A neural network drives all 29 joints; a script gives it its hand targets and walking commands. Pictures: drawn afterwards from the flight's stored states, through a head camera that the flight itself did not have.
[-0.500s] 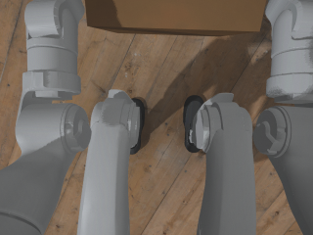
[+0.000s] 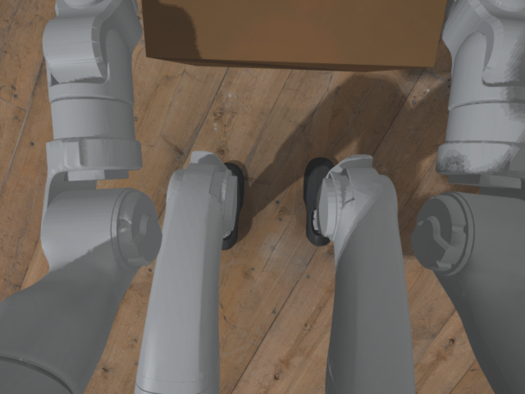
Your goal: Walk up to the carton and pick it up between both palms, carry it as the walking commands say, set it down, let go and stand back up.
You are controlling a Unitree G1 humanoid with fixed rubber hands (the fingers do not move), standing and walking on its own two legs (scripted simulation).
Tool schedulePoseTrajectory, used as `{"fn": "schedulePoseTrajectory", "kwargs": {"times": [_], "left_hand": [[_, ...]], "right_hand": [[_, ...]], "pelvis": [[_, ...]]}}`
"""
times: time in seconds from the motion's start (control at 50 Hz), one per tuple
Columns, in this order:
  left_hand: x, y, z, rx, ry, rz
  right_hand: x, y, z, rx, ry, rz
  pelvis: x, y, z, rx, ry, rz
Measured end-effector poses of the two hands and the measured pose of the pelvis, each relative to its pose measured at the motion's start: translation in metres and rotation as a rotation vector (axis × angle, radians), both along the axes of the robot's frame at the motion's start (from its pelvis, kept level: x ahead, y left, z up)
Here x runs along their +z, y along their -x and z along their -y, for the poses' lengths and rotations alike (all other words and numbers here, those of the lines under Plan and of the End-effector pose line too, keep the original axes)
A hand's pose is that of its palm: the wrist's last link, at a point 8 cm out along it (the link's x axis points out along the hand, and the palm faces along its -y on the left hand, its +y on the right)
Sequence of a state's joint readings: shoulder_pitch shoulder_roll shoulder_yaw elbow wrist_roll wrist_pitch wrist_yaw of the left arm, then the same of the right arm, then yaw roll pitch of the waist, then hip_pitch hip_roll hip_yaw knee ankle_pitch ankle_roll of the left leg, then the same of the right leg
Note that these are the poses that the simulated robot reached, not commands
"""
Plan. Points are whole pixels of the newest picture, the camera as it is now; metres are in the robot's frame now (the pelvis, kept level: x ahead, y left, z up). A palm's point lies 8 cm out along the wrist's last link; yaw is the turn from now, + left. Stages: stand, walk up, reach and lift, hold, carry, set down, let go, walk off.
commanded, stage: reach and lift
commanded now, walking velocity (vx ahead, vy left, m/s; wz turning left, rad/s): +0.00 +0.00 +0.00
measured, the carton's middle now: out of the picture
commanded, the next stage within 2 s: none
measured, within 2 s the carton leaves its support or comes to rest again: neither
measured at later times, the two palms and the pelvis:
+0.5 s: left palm out of the picture +0.53 +0.17 -0.02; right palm out of the picture +0.52 -0.18 -0.03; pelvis +0.00 +0.00 +0.06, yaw +0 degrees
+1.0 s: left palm out of the picture +0.51 +0.17 +0.05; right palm out of the picture +0.50 -0.18 +0.04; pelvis +0.01 -0.01 +0.12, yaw -1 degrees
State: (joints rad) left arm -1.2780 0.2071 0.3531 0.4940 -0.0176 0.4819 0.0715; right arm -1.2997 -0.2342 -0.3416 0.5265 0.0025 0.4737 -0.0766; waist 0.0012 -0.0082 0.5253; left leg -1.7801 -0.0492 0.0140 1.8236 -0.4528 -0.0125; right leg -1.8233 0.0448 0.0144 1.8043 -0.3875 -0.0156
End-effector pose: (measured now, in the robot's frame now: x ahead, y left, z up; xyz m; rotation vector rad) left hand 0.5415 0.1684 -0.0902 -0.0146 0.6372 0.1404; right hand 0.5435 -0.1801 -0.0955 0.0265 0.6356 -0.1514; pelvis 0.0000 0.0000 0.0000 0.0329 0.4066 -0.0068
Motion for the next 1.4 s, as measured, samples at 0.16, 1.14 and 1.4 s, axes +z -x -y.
{"fn": "schedulePoseTrajectory", "kwargs": {"times": [0.16,1.14,1.4], "left_hand": [[0.023,0.007,-0.002,0.000,-0.008,-0.002],[0.164,0.043,-0.001,-0.021,-0.020,-0.010],[0.211,0.053,-0.006,-0.016,-0.023,0.001]], "right_hand": [[0.021,0.007,-0.002,-0.004,-0.012,-0.003],[0.159,0.048,-0.001,-0.008,-0.002,-0.012],[0.207,0.055,-0.007,0.000,0.006,-0.002]], "pelvis": [[0.018,0.003,0.002,0.003,0.005,0.019],[0.137,-0.013,0.006,-0.014,0.002,0.173],[0.173,-0.019,0.006,-0.014,0.007,0.233]]}}
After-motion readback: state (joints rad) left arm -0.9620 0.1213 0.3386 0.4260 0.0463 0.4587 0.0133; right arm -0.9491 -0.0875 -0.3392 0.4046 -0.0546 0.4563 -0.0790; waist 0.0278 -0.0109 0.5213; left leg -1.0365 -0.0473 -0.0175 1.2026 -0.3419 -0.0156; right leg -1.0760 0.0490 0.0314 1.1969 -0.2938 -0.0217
